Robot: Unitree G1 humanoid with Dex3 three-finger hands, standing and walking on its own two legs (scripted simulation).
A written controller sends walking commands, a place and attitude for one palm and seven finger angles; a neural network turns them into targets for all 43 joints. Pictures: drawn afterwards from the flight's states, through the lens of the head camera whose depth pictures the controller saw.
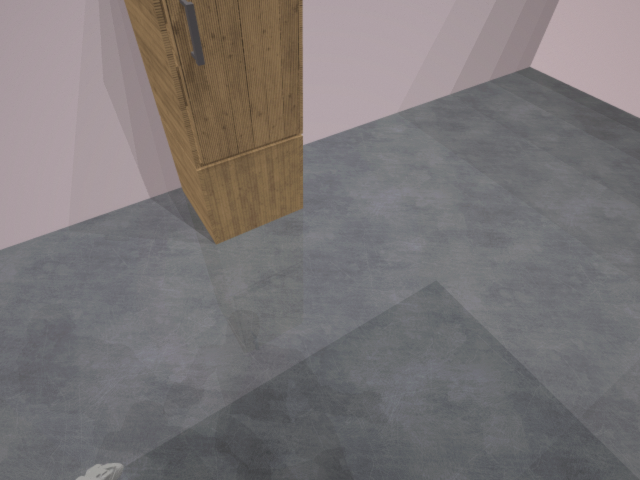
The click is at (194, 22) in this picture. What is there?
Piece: cupboard door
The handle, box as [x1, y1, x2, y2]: [180, 0, 204, 65]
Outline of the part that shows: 180,0 180,2 185,7 193,46 191,55 196,60 196,63 198,65 204,64 193,4 185,0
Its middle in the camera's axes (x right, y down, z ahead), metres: -0.33 -0.53 +0.99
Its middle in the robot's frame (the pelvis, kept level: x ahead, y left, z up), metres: +1.09 +0.40 +0.08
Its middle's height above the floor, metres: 0.85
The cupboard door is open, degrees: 0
